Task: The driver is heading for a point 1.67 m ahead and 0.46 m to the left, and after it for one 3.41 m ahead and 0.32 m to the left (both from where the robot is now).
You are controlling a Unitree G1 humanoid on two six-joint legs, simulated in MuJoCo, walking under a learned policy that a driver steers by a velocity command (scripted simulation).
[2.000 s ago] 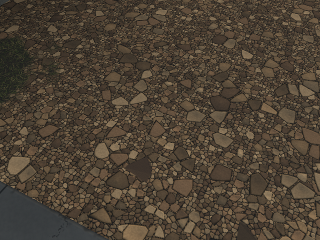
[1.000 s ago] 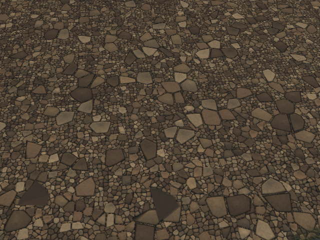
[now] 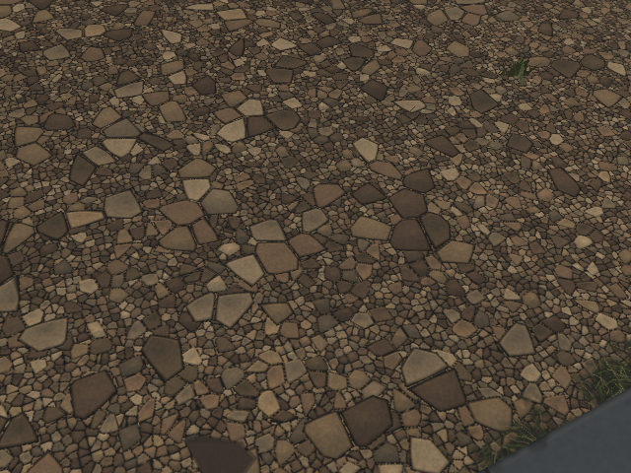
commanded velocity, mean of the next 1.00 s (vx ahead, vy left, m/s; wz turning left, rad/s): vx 0.09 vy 0.00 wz -0.01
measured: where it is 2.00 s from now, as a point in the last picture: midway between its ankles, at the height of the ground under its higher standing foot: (332, 406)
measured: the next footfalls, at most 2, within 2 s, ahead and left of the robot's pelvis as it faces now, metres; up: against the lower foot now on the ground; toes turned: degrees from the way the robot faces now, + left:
right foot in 0.30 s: +0.08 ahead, -0.14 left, +0.00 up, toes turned +4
right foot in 1.62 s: +0.64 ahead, -0.13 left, -0.18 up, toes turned -2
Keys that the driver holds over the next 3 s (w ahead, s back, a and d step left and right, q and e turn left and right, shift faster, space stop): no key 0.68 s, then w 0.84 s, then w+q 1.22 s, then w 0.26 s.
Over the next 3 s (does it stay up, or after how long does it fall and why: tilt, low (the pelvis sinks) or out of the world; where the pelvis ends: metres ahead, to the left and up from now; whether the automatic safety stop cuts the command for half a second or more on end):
stays up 1.22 0.16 -0.17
